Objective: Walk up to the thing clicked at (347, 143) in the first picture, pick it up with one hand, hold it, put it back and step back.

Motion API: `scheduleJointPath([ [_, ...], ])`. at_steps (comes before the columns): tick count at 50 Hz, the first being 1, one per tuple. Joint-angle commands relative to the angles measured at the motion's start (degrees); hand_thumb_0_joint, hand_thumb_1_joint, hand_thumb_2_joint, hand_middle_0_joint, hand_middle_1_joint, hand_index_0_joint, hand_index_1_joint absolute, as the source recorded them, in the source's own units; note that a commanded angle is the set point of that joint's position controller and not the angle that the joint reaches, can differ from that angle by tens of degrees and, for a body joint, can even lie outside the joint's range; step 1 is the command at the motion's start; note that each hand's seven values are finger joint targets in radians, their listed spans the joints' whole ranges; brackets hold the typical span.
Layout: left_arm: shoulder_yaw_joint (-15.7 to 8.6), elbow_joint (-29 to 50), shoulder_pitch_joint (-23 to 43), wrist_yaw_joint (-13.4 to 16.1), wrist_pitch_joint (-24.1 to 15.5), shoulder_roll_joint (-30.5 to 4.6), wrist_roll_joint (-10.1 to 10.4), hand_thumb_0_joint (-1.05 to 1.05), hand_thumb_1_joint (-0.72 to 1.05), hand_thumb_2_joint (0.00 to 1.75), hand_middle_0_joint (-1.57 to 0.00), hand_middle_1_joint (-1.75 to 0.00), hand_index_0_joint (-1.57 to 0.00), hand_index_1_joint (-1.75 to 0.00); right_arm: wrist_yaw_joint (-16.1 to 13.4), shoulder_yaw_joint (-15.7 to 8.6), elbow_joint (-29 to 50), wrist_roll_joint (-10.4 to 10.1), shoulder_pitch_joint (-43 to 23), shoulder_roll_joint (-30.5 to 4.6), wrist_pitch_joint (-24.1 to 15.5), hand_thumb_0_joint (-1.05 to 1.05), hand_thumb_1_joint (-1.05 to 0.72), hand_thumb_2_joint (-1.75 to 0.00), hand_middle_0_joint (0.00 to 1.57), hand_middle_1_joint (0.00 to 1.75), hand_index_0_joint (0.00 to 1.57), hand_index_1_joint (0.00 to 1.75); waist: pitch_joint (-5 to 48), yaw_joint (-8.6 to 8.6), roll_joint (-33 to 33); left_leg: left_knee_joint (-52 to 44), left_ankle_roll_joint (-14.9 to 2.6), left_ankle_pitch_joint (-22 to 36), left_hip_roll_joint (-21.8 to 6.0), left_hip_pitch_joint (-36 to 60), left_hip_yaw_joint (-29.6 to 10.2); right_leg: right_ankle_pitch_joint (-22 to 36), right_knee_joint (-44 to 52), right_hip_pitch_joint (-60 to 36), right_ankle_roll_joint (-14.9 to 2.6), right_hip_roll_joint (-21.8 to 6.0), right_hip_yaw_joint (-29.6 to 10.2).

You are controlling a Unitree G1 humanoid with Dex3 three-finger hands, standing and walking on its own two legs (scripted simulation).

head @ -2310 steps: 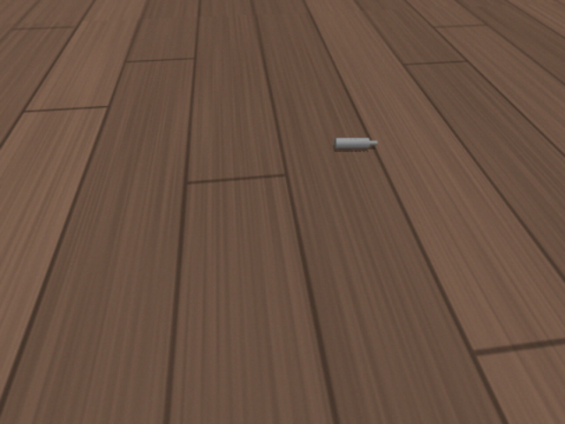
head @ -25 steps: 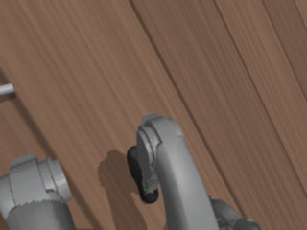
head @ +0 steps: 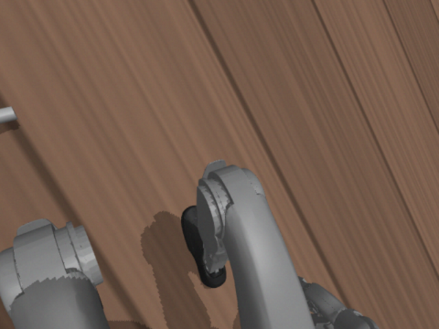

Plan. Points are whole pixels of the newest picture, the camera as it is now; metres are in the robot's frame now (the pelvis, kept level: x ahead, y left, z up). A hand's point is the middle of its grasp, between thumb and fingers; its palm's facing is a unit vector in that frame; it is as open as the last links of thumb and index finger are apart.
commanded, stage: open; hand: left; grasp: from above
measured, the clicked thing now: out of the picture +0.48 +0.31 -0.27
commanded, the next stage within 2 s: withdraw in 0.04 s
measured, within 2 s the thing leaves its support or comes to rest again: neither
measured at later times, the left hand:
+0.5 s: hand out of the picture +0.47 +0.35 -0.15, palm faces -0.27 -0.07 -0.96, open 14.0 cm
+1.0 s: hand out of the picture +0.41 +0.33 -0.12, palm faces -0.51 -0.11 -0.85, open 14.0 cm
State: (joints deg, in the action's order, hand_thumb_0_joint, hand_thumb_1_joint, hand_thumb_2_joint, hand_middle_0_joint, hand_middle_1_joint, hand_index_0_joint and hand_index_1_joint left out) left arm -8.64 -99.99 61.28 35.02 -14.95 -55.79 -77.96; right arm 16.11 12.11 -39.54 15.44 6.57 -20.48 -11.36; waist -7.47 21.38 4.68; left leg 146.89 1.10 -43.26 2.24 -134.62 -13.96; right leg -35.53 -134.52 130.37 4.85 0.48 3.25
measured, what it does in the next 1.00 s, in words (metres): stands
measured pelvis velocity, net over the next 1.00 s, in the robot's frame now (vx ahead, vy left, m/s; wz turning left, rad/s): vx -0.02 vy -0.01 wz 0.10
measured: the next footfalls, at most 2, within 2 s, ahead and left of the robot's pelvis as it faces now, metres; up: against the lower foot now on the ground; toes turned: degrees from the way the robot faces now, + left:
none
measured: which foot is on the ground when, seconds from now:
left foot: down 0.00-1.00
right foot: down 0.00-1.00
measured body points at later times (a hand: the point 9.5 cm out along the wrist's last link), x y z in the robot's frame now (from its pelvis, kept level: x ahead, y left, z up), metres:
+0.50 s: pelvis +0.01 +0.00 +0.01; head +0.25 +0.11 +0.38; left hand +0.48 +0.35 -0.10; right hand +0.07 -0.27 -0.07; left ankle +0.05 +0.12 -0.27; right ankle +0.13 -0.15 -0.27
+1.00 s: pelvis -0.02 -0.01 +0.04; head +0.21 +0.10 +0.42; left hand +0.43 +0.33 -0.07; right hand +0.07 -0.30 -0.04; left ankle +0.05 +0.12 -0.27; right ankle +0.13 -0.15 -0.27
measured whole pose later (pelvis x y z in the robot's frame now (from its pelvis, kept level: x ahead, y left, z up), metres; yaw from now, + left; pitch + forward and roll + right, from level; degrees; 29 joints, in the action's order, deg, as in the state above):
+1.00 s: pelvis -0.02 -0.01 +0.04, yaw +6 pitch +32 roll -9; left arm -1.9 -81.8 57.3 15.1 -22.7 -46.2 -74.4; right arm 7.0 5.3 -38.4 8.5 9.0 -20.2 1.6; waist 1.3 14.2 1.4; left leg 135.2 0.6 -37.8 2.6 -130.2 -8.4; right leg -33.2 -127.1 126.9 3.1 -1.9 -0.1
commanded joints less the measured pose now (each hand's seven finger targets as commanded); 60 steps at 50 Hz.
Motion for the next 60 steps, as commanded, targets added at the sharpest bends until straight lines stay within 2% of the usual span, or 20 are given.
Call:
scheduleJointPath([
  [1,1.1,2.5,12.9,2.4,0.4,-10.9,0.8,0.00,-0.49,1.03,-0.07,-1.04,-0.06,-1.05,-0.6,-5.5,-0.7,-0.5,11.5,-18.1,0.0,0.00,-0.89,-0.90,0.20,0.30,0.20,0.30,36.5,3.38,-27.6,-17.5,-1.00,14.3,-1.8,28.6,6.7,12.8,7.9,-18.9,-5.65,1.8,10.8],
  [10,-0.2,4.7,15.1,1.8,0.8,-12.4,0.9,0.00,-0.54,1.01,-0.07,-1.06,-0.08,-1.05,-0.5,-5.5,0.3,-0.4,11.3,-18.8,-0.6,0.00,-0.91,-0.90,0.20,0.30,0.20,0.30,36.8,3.05,-29.4,-18.4,-0.67,14.8,-1.7,30.0,6.0,12.7,7.6,-18.4,-5.54,1.6,10.5],
  [12,-2.9,8.9,15.5,1.9,0.6,-16.9,0.4,0.00,-0.54,1.01,-0.07,-1.06,-0.08,-1.05,-0.7,-6.1,-0.1,-0.8,11.2,-18.9,-0.2,0.00,-0.91,-0.90,0.20,0.30,0.20,0.30,40.2,0.99,-31.4,-18.9,-0.49,14.9,-1.7,31.2,6.1,12.6,7.5,-19.4,-5.79,1.6,10.3],
  [14,-3.2,13.8,17.4,1.7,0.5,-16.8,1.0,0.00,-0.55,1.02,-0.07,-1.06,-0.08,-1.05,-0.7,-6.2,0.3,-1.0,10.5,-18.1,0.1,0.00,-0.91,-0.90,0.20,0.30,0.20,0.30,44.7,0.28,-34.8,-19.0,-0.13,16.2,-1.6,34.4,6.6,13.6,7.2,-20.6,-6.11,1.5,9.9],
  [16,-2.1,14.9,15.8,0.9,0.6,-13.9,1.4,0.00,-0.56,1.03,-0.07,-1.05,-0.07,-1.06,-0.3,-6.9,0.5,-1.0,9.9,-17.6,-0.2,0.00,-0.91,-0.91,0.20,0.30,0.20,0.30,43.7,0.48,-34.5,-18.9,-0.12,15.4,-1.5,33.5,7.2,13.5,7.2,-19.6,-6.04,1.3,9.9],
  [18,-3.4,19.8,15.0,-0.3,1.3,-14.4,1.9,0.00,-0.56,1.03,-0.07,-1.05,-0.07,-1.05,-0.1,-8.8,0.5,-1.7,10.4,-17.6,-0.1,0.00,-0.91,-0.91,0.20,0.30,0.20,0.30,46.6,-1.33,-35.6,-19.1,-0.08,16.3,-1.3,34.5,8.0,13.9,7.8,-19.4,-6.09,1.1,9.3],
  [20,-4.4,30.6,12.5,-1.6,2.4,-13.9,3.7,0.00,-0.57,1.04,-0.08,-1.05,-0.07,-1.06,-0.1,-10.9,-0.3,-3.3,12.2,-16.4,1.1,0.00,-0.91,-0.91,0.20,0.30,0.20,0.30,56.0,-5.58,-42.3,-22.0,0.81,21.3,-1.0,41.2,8.8,16.7,8.0,-21.5,-6.72,0.6,8.2],
  [23,-1.1,35.9,9.6,-5.1,5.2,-6.8,6.4,0.00,-0.56,1.05,-0.08,-1.05,-0.06,-1.07,0.4,-13.0,0.0,-5.9,12.1,-14.9,3.5,0.00,-0.91,-0.91,0.20,0.30,0.20,0.30,57.5,-7.62,-41.0,-25.3,0.56,22.1,-0.8,40.7,9.8,16.9,9.6,-19.9,-7.26,0.2,7.1],
  [27,3.0,32.9,10.3,-12.5,8.9,-0.6,8.6,0.00,-0.55,1.06,-0.08,-1.06,-0.06,-1.08,-1.0,-15.7,-1.0,-8.4,16.1,-14.2,7.4,0.00,-0.91,-0.91,0.20,0.30,0.20,0.30,52.5,-5.34,-28.0,-26.5,-1.20,19.7,-0.9,37.0,9.8,15.1,15.0,-20.4,-6.78,0.4,5.4],
  [31,7.7,29.2,9.7,-20.8,9.2,5.8,12.6,0.00,-0.56,1.07,-0.08,-1.08,-0.06,-1.10,-3.2,-15.0,0.2,-9.5,15.4,-12.3,10.0,0.00,-0.91,-0.91,0.20,0.30,0.20,0.30,43.7,-3.85,-15.8,-28.6,-3.10,13.6,-0.2,28.3,10.0,10.9,19.5,-24.3,-6.37,0.2,4.2],
  [34,8.1,26.5,7.3,-26.2,8.1,3.8,13.6,0.00,-0.56,1.07,-0.08,-1.08,-0.06,-1.10,-5.6,-14.8,1.3,-10.4,14.8,-12.6,11.2,0.00,-0.91,-0.91,0.20,0.30,0.20,0.30,41.0,-5.22,-10.0,-30.6,-3.67,10.1,0.4,25.5,10.1,6.4,22.0,-26.2,-6.65,-0.2,3.3],
  [36,9.0,25.5,7.0,-28.5,6.5,5.3,13.7,0.00,-0.56,1.07,-0.08,-1.08,-0.06,-1.10,-7.3,-14.3,2.4,-10.4,14.2,-12.7,11.8,0.00,-0.91,-0.91,0.20,0.30,0.20,0.30,37.2,-4.50,-8.5,-31.1,-3.67,8.1,0.7,24.7,9.8,3.7,23.1,-25.1,-7.24,-0.6,3.0],
  [38,8.3,27.5,9.7,-29.5,3.6,2.3,12.8,0.00,-0.56,1.07,-0.09,-1.09,-0.07,-1.11,-8.6,-13.4,2.9,-10.2,13.1,-11.9,12.4,0.00,-0.91,-0.91,0.20,0.30,0.20,0.30,36.9,-4.70,-8.9,-30.8,-3.76,7.0,0.7,24.4,10.5,2.2,23.4,-25.3,-7.28,-0.8,2.5],
  [42,5.7,29.6,12.7,-27.5,-4.1,-2.5,10.7,0.00,-0.56,1.07,-0.09,-1.07,-0.07,-1.09,-10.2,-11.5,3.2,-9.1,12.2,-10.9,12.5,0.00,-0.91,-0.91,0.20,0.30,0.20,0.30,41.0,-5.87,-11.3,-27.5,-3.43,7.6,0.6,25.0,12.0,2.2,22.4,-25.5,-7.04,-0.9,1.7],
  [45,4.5,30.9,17.4,-21.9,-8.5,-4.8,7.2,0.00,-0.57,1.06,-0.08,-1.06,-0.07,-1.08,-10.2,-10.6,3.4,-7.8,11.2,-10.9,12.6,0.00,-0.91,-0.91,0.20,0.30,0.20,0.30,46.5,-6.12,-19.2,-26.7,-2.17,8.7,0.2,31.2,11.5,3.2,19.3,-21.9,-6.84,-0.5,2.6],
  [48,4.2,26.3,19.3,-14.4,-9.4,-3.3,3.3,0.00,-0.58,1.06,-0.08,-1.06,-0.06,-1.07,-9.8,-10.4,2.4,-6.6,11.2,-11.1,12.7,0.00,-0.91,-0.91,0.20,0.30,0.20,0.30,47.3,-5.28,-24.4,-27.1,-1.19,10.1,0.2,35.2,10.7,5.4,16.4,-17.6,-6.93,-0.4,4.3],
  [52,0.9,23.3,20.8,-5.9,-6.9,-6.0,-1.5,0.00,-0.57,1.04,-0.07,-1.05,-0.07,-1.05,-9.5,-12.1,0.2,-5.4,13.3,-12.8,11.7,0.00,-0.91,-0.90,0.20,0.30,0.20,0.30,48.7,-4.39,-30.7,-27.8,-0.35,12.4,0.0,38.6,10.4,8.0,13.6,-13.7,-6.89,-0.9,5.8],
  [55,-1.0,25.7,23.5,-2.2,-2.7,-8.0,-2.4,0.00,-0.55,1.02,-0.08,-1.04,-0.08,-1.04,-9.1,-13.3,-0.2,-5.3,13.8,-13.2,10.8,0.00,-0.91,-0.90,0.20,0.30,0.20,0.30,52.7,-4.86,-34.9,-27.9,-0.09,13.2,-0.2,40.8,10.9,9.0,12.5,-12.5,-6.87,-1.2,5.4],
  [57,-2.0,23.7,22.6,-1.6,0.4,-8.8,-2.1,0.00,-0.54,1.02,-0.08,-1.03,-0.08,-1.03,-8.5,-13.7,-0.4,-5.5,13.7,-13.0,10.0,0.00,-0.91,-0.90,0.20,0.30,0.20,0.30,53.3,-5.38,-34.5,-27.5,-0.29,13.0,-0.2,39.3,11.0,8.8,11.6,-11.7,-6.92,-1.4,5.0],
  [60,-0.4,19.6,20.7,-3.2,3.7,-6.3,0.1,0.00,-0.52,1.00,-0.09,-1.02,-0.10,-1.02,-7.9,-13.6,-0.6,-6.2,14.6,-12.3,9.0,0.00,-0.91,-0.90,0.20,0.30,0.20,0.30,51.8,-4.91,-29.2,-26.1,-1.75,10.7,0.4,34.2,11.8,7.7,13.8,-13.5,-6.82,-1.0,4.5],
])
